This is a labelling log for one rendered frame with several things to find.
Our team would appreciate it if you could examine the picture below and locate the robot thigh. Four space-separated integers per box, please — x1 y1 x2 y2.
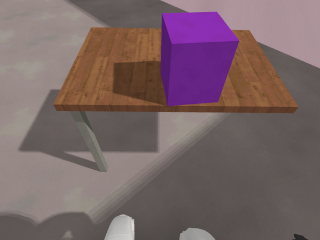
179 228 215 240
104 215 135 240

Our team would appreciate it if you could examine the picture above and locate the table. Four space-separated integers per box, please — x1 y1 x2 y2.
53 27 298 172

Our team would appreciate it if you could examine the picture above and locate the robot left thigh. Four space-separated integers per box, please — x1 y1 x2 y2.
104 215 135 240

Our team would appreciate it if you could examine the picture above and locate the robot right thigh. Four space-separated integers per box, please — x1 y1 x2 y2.
179 228 215 240

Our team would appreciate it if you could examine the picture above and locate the carton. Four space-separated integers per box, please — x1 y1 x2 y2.
160 11 239 106

